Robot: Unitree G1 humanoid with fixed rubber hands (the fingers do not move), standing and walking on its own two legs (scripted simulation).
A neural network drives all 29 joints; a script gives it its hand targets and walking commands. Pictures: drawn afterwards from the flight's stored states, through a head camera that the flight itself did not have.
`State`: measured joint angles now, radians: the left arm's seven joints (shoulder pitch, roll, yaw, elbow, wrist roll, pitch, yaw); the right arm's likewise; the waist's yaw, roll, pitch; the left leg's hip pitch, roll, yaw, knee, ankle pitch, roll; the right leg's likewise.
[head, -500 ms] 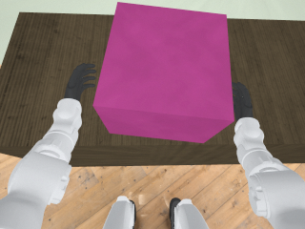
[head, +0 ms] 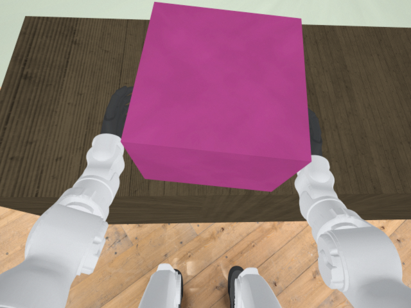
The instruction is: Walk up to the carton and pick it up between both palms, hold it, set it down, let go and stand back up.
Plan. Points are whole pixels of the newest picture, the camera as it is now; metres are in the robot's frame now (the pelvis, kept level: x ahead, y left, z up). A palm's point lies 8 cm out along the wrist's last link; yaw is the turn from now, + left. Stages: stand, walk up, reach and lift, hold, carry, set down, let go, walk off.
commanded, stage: reach and lift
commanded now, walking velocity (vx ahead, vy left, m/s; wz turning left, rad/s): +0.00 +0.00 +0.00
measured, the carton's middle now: (217, 104) +0.52 +0.00 -0.02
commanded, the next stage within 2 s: none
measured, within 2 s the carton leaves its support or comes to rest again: neither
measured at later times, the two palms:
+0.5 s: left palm (119, 129) +0.45 +0.20 -0.03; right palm (305, 150) +0.43 -0.18 -0.04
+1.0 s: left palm (120, 131) +0.45 +0.20 -0.03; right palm (304, 154) +0.42 -0.18 -0.04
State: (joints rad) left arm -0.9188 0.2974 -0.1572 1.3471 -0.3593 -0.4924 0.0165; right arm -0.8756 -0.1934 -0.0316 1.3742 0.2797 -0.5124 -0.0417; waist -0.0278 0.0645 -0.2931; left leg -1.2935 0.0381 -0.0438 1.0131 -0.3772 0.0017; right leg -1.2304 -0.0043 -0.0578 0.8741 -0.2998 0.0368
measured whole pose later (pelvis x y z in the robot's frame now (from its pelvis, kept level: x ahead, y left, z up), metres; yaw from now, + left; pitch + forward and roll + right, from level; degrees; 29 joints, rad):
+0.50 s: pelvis +0.00 +0.00 +0.00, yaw +0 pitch +38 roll -6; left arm -0.95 0.25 0.03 1.44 -0.23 -0.62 0.00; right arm -0.88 -0.15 -0.24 1.37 0.10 -0.60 -0.05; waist -0.03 0.06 -0.26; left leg -1.29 0.04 -0.04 1.01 -0.38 0.01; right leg -1.23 0.00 -0.06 0.87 -0.30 0.04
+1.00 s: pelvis +0.00 +0.00 +0.00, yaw +0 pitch +38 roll -6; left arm -0.99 0.24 0.12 1.55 -0.15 -0.77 -0.02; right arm -0.88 -0.12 -0.40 1.44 -0.03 -0.76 -0.04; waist -0.03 0.06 -0.24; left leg -1.29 0.04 -0.04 1.01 -0.38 0.01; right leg -1.23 0.00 -0.06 0.87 -0.30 0.04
